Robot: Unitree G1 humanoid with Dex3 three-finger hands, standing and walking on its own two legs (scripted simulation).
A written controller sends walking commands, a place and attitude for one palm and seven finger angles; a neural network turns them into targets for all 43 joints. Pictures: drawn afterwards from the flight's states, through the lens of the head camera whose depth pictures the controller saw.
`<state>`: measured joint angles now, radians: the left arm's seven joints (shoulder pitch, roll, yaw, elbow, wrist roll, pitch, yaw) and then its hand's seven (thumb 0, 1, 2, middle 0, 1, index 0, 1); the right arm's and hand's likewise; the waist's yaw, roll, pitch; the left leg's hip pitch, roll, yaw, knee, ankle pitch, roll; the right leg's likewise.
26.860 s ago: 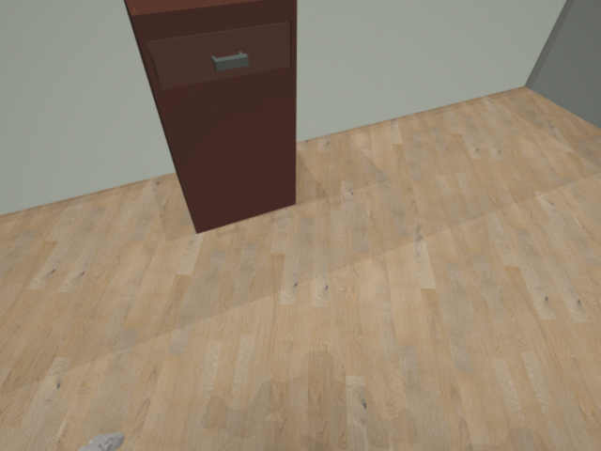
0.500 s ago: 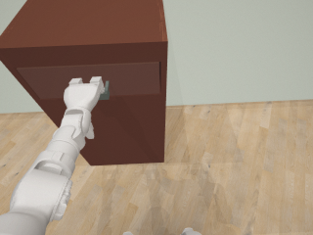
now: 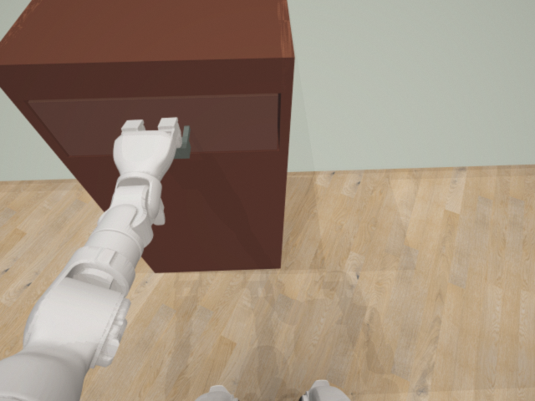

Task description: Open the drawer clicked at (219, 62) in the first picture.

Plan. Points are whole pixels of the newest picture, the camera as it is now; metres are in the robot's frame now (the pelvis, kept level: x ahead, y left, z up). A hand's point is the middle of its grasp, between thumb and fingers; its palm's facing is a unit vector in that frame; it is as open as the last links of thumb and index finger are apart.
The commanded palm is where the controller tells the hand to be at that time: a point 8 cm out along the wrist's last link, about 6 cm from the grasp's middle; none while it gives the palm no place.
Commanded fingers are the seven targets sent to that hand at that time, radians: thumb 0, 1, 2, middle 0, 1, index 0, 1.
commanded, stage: lift the fingers back up to retry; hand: left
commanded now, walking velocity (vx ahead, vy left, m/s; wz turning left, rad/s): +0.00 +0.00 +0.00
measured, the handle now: (162, 139) +0.57 +0.19 +0.02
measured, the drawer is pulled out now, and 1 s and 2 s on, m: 0.00 0.00 0.00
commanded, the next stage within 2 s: re-aim the fingers above the handle in 0.78 s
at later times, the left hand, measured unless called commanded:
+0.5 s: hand (142, 157) +0.49 +0.20 +0.06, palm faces +0.00 -0.03 -1.00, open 13.8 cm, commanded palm +0.46 +0.20 +0.12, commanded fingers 0.00 -0.50 0.30 -0.30 -1.20 -0.30 -1.20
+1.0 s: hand (132, 162) +0.46 +0.20 +0.07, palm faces +0.00 -0.05 -1.00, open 13.8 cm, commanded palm +0.45 +0.20 +0.14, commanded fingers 0.00 -0.50 0.30 -0.30 -1.20 -0.30 -1.20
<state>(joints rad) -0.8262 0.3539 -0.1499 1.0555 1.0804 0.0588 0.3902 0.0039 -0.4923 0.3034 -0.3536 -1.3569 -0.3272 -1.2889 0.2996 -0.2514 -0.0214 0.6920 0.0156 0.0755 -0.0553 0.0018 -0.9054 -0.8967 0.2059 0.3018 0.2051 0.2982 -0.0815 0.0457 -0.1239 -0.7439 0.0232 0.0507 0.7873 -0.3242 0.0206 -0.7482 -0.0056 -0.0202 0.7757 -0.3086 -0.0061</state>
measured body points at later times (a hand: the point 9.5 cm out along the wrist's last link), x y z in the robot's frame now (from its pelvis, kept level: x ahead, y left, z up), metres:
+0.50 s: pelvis +0.03 +0.01 +0.01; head +0.10 -0.01 +0.46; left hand +0.48 +0.20 +0.11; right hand +0.07 -0.26 -0.12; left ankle +0.03 +0.11 -0.70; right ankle +0.03 -0.12 -0.70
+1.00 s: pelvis +0.06 +0.00 +0.02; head +0.12 -0.02 +0.47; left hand +0.46 +0.20 +0.13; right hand +0.20 -0.26 -0.10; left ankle +0.03 +0.11 -0.70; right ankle +0.03 -0.12 -0.70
